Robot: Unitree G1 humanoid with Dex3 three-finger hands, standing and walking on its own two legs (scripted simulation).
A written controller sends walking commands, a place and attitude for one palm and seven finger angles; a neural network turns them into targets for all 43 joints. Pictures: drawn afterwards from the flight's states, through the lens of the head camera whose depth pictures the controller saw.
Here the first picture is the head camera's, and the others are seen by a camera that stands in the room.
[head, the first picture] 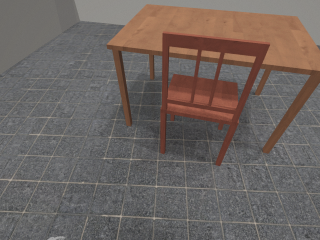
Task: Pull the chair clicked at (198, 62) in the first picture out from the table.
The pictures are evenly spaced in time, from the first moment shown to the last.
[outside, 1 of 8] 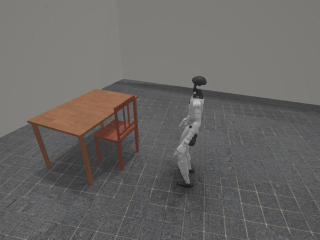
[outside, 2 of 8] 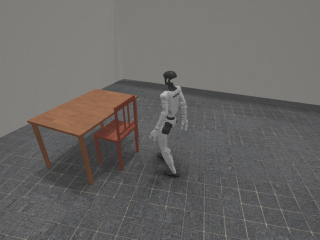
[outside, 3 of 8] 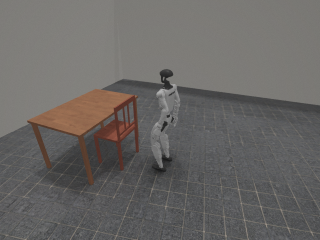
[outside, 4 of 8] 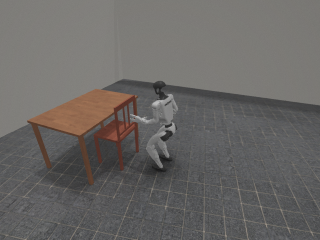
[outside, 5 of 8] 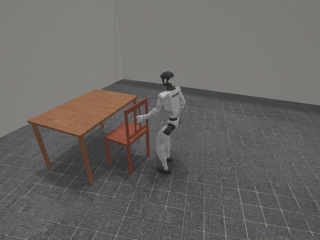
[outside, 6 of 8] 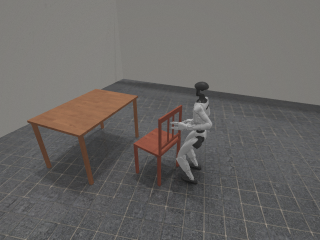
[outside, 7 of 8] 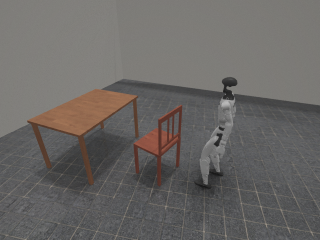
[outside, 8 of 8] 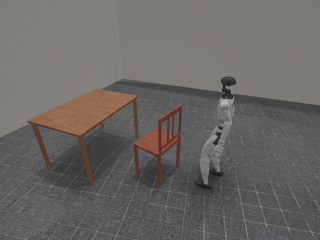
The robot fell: no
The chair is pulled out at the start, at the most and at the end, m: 0.00 0.61 0.61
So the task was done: yes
